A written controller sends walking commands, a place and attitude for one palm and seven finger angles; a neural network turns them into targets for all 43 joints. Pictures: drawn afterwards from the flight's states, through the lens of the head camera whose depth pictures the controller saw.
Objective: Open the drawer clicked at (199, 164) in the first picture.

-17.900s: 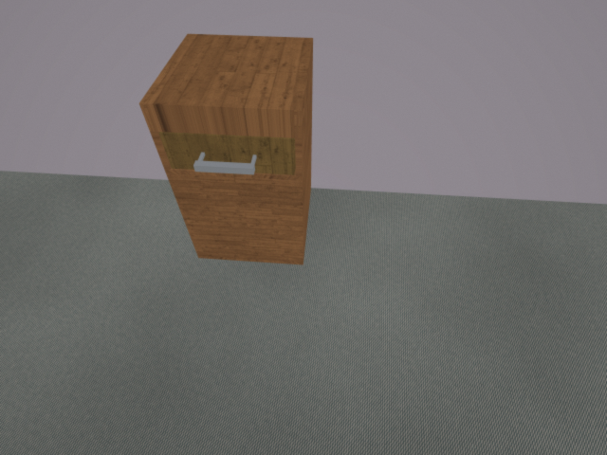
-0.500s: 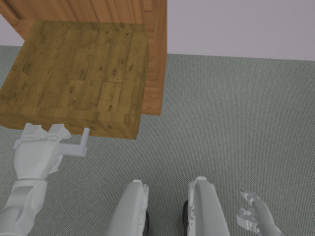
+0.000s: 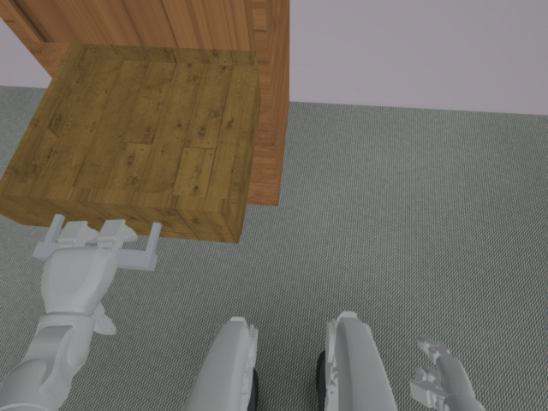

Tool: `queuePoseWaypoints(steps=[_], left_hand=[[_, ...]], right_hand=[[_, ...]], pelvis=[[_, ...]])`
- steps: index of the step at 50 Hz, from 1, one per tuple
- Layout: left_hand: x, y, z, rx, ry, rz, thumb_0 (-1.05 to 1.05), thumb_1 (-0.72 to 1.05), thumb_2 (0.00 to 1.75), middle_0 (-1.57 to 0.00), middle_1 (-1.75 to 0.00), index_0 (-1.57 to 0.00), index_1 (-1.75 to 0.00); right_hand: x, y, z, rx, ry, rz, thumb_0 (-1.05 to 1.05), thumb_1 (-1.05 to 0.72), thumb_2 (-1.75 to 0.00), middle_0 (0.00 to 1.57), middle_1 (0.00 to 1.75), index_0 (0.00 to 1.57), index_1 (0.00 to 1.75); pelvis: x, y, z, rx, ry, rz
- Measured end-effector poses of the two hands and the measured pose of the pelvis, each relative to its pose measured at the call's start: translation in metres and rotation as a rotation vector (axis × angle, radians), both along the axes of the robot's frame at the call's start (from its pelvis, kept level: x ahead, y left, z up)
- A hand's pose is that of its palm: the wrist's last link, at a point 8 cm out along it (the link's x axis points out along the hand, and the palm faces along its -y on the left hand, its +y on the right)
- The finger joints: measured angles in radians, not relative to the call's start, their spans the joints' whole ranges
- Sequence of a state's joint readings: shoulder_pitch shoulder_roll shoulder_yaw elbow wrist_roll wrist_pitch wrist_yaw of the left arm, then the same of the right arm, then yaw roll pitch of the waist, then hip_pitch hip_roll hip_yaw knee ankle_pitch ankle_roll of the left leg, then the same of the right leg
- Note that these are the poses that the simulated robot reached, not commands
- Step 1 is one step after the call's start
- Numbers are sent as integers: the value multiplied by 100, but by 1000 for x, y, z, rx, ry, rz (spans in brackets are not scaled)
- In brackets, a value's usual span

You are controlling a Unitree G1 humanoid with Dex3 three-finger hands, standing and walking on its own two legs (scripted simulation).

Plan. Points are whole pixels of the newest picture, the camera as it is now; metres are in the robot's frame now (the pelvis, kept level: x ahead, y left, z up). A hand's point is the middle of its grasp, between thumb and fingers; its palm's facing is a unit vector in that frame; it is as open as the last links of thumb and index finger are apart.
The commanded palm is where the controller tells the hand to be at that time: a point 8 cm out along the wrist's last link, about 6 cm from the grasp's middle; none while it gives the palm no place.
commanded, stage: lift the hand off the handle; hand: left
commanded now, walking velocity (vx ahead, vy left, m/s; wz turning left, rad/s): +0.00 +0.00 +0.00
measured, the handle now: (101, 241) +0.34 +0.29 -0.03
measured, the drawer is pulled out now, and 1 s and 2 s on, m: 0.29 0.29 0.29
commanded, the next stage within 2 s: none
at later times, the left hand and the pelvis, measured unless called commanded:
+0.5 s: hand (88, 265) +0.30 +0.29 -0.01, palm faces -0.04 -0.02 -1.00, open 13.8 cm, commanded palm +0.29 +0.28 +0.03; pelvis +0.01 +0.00 +0.03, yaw +0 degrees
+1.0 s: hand (80, 258) +0.30 +0.28 +0.02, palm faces -0.05 -0.03 -1.00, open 13.7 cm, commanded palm +0.29 +0.28 +0.07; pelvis +0.02 +0.00 +0.06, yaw +0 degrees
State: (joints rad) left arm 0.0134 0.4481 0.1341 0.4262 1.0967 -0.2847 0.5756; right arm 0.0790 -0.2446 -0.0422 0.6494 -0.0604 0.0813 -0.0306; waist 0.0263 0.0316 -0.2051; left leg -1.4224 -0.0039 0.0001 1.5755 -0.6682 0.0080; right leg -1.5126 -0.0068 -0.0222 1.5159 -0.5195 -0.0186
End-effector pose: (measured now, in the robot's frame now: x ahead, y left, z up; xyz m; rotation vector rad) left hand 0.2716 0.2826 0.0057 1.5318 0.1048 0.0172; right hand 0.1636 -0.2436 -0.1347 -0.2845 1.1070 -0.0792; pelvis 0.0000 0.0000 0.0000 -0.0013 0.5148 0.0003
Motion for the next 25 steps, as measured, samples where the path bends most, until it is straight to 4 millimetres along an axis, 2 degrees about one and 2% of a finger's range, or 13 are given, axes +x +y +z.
queuePoseWaypoints(steps=[8, 12, 18, 25], left_hand=[[14, 6, 4, 10, -15, -11, 0, -49, 30, -32, -120, -35, -122], [14, 5, 8, 0, -14, -1, 0, -49, 30, -32, -120, -35, -122], [11, 2, 24, 7, -31, -5, 0, -49, 30, -32, -120, -33, -121], [11, 6, 35, 17, -15, 26, 0, -49, 30, -32, -120, -32, -120]], right_hand=[[-2, -4, 6, -21, -9, 2, 0, -90, -90, 20, 30, 20, 30], [-3, -7, 11, -24, -9, -14, 0, -90, -90, 20, 30, 20, 30], [-6, -6, 21, -22, -2, -28, 0, -90, -90, 20, 30, 20, 30], [-4, -3, 35, -15, -12, -27, 1, -90, -90, 20, 30, 20, 30]], pelvis=[[0, -1, 1, -10, -8, 6], [0, 0, 4, -11, -15, 1], [3, 2, 15, -8, -27, -3], [6, 2, 28, -7, -45, -2]])
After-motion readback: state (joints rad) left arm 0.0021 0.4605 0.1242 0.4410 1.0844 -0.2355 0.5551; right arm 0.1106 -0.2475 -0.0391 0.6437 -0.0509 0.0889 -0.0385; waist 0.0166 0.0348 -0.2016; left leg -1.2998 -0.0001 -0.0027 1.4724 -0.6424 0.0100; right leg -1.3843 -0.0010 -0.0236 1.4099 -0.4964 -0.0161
